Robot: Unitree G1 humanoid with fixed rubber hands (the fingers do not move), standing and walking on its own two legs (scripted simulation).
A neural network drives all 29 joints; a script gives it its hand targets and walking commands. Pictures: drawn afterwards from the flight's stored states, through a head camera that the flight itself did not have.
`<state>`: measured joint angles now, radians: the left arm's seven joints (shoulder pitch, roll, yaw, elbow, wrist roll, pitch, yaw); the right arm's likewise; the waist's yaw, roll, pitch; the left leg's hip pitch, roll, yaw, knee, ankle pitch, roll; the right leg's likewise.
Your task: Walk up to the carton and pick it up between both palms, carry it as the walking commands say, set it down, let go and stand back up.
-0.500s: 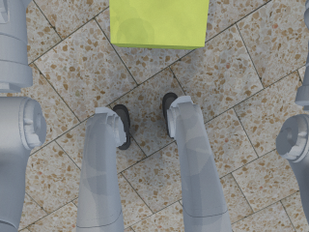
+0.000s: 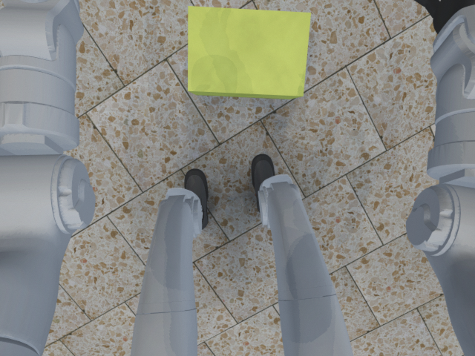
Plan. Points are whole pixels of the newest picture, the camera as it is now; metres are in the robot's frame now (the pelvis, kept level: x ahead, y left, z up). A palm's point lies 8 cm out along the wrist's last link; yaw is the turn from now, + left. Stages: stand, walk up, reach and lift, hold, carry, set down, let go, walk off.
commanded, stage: let go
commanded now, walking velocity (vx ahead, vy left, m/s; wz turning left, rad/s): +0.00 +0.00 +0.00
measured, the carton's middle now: (246, 59) +0.53 -0.08 -0.58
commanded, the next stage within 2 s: stand in 1.30 s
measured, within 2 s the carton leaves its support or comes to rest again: neither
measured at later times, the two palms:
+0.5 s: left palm (2, 146) +0.39 +0.18 -0.02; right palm out of the picture +0.32 -0.28 -0.01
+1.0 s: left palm out of the picture +0.28 +0.23 +0.03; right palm out of the picture +0.27 -0.22 +0.04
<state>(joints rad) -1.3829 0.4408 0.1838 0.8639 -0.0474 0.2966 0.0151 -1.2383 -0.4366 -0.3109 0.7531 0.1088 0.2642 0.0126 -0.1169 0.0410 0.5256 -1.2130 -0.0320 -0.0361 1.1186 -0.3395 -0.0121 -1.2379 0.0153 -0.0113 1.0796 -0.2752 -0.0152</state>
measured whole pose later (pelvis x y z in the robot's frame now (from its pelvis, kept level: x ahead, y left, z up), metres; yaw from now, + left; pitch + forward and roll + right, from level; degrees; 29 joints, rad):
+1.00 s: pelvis +0.12 +0.01 +0.11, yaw -1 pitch -3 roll +0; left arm 0.22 0.19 0.05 0.43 0.04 0.08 -0.06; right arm 0.24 -0.20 -0.05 0.40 -0.02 0.10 0.08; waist -0.01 0.01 0.13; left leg -0.12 -0.02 -0.03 0.46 -0.30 0.01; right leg -0.16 0.02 0.02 0.46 -0.25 0.00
